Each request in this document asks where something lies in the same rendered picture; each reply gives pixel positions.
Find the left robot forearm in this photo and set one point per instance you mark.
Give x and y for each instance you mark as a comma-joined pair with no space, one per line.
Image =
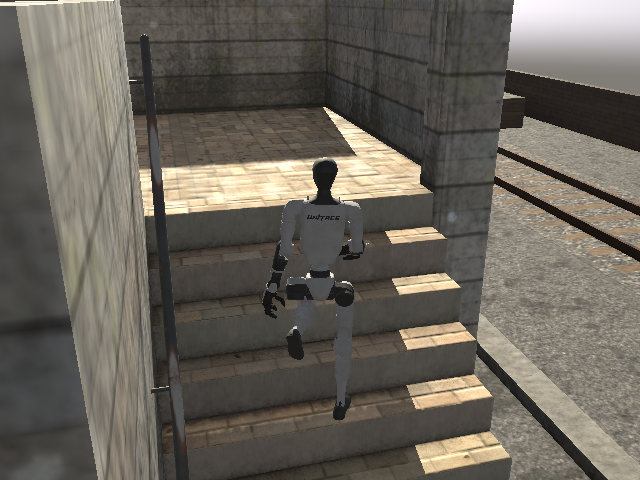
277,271

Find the humanoid robot head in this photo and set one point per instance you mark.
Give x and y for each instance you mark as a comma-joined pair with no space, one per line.
324,173

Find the robot left hand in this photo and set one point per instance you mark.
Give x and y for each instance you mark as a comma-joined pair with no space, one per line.
267,302

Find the robot right upper arm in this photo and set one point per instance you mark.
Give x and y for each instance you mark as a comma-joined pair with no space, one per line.
354,213

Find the robot left upper arm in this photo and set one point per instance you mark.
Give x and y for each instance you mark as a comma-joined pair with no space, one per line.
288,222

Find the right robot forearm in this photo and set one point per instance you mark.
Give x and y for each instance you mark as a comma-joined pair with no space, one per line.
356,254

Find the robot left shin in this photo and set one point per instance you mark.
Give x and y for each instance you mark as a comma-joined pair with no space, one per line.
302,318

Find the robot right hand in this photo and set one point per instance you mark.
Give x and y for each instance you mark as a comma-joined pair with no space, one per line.
345,250

